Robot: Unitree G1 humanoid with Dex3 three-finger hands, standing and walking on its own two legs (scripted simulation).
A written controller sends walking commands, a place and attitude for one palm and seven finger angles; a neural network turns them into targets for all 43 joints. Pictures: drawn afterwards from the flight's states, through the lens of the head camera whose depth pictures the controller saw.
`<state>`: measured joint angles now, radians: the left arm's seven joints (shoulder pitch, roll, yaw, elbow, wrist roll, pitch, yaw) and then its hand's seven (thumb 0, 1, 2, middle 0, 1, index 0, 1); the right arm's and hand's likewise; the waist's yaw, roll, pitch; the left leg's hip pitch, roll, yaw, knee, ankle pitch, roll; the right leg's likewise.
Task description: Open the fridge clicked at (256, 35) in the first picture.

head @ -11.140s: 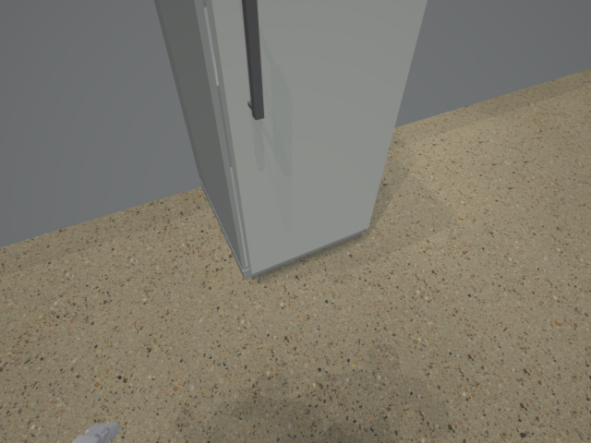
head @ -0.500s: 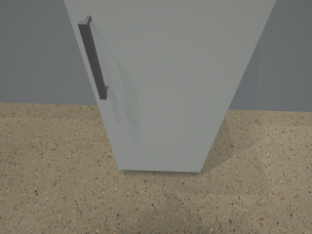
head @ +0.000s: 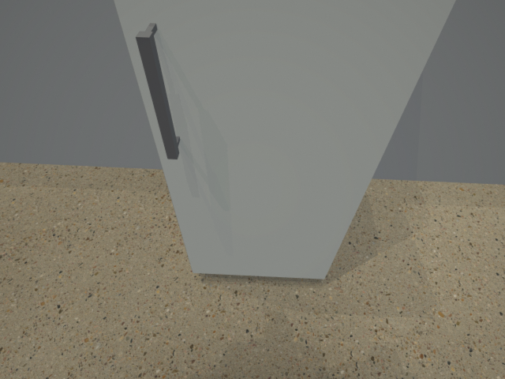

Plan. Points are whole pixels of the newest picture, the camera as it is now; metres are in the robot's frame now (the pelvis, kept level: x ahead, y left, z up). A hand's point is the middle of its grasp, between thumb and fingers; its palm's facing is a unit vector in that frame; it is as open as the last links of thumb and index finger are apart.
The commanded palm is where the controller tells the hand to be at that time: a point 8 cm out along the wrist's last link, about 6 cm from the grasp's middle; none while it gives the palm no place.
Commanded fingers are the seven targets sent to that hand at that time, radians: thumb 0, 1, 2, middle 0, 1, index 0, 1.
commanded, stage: shuffle to correct the standing spot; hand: left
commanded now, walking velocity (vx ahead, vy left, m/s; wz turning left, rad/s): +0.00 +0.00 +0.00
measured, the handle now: (163, 99) +0.56 +0.21 +0.14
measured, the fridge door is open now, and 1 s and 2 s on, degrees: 0 0 0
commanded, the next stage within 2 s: come to a stop and stand still in 0.42 s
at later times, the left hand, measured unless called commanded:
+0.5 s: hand out of the picture +0.06 +0.19 -0.19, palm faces +0.02 -0.99 -0.16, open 7.4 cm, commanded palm none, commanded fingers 0.00 0.90 0.90 -0.20 -0.30 -0.20 -0.30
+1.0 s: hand out of the picture +0.12 +0.21 -0.19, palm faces +0.02 -0.98 -0.19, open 7.4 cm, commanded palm none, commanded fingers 0.00 0.90 0.90 -0.20 -0.30 -0.20 -0.30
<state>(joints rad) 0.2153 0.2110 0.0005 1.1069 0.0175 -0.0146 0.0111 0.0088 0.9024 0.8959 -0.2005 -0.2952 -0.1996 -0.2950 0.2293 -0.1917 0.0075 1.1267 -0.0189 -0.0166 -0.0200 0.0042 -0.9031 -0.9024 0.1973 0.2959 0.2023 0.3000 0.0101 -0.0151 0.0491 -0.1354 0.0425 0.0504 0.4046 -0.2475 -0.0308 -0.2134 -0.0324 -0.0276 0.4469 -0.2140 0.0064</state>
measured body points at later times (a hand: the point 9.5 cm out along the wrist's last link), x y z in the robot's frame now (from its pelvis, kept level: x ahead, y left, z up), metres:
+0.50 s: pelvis +0.06 +0.02 -0.01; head +0.09 +0.02 +0.43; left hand +0.06 +0.24 -0.17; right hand -0.02 -0.17 -0.17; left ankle -0.02 +0.14 -0.74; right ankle +0.07 -0.07 -0.74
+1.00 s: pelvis +0.10 +0.04 -0.01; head +0.14 +0.05 +0.44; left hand +0.11 +0.26 -0.17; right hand +0.17 -0.19 -0.16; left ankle +0.13 +0.16 -0.74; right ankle +0.08 -0.07 -0.74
